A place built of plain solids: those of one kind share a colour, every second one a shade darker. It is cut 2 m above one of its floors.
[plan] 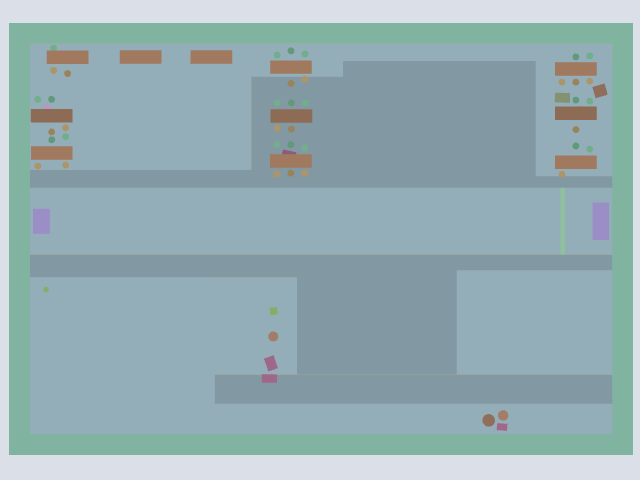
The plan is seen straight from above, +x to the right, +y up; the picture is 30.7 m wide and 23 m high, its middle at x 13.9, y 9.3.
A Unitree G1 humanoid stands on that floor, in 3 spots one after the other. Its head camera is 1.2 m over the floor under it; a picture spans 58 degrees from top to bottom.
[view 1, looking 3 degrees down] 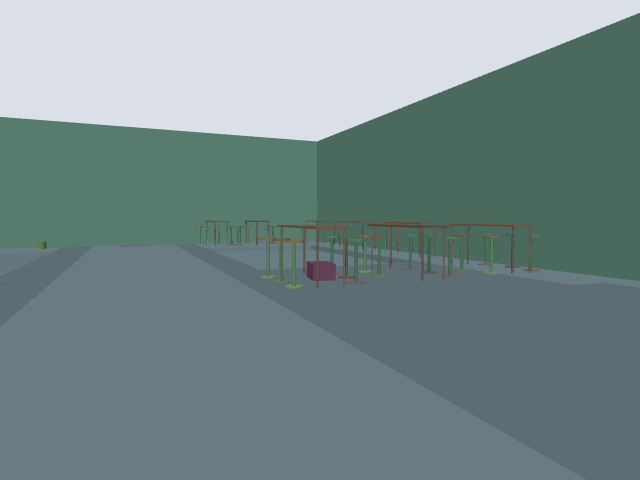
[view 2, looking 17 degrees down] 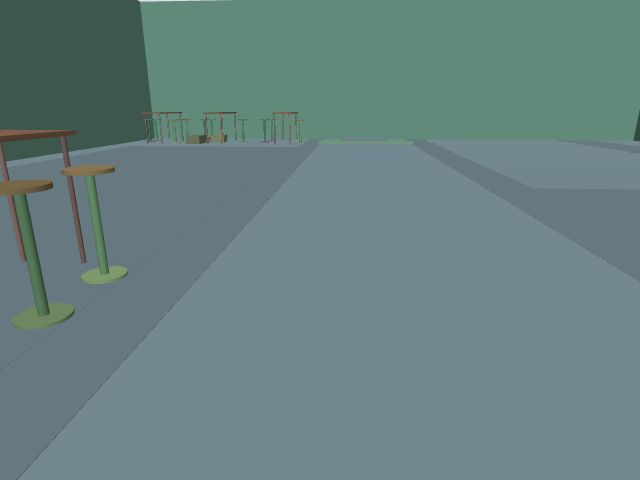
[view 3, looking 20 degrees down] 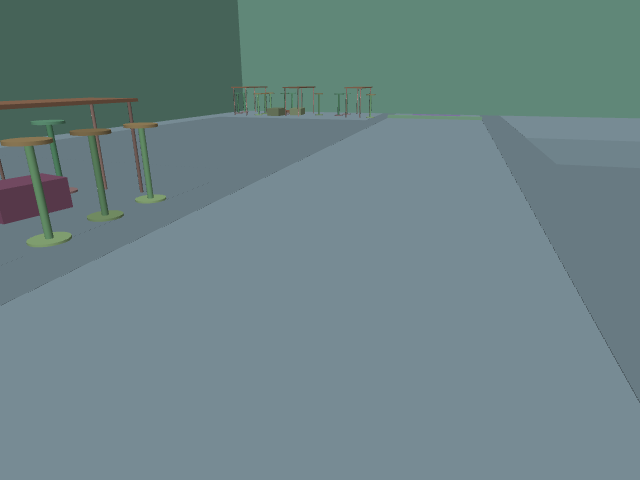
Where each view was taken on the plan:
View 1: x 20.12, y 9.90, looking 156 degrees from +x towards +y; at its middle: wall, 21.67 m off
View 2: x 10.28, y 10.70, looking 4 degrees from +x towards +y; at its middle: floor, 4.10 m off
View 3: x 9.33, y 9.41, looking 17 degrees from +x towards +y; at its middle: floor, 3.51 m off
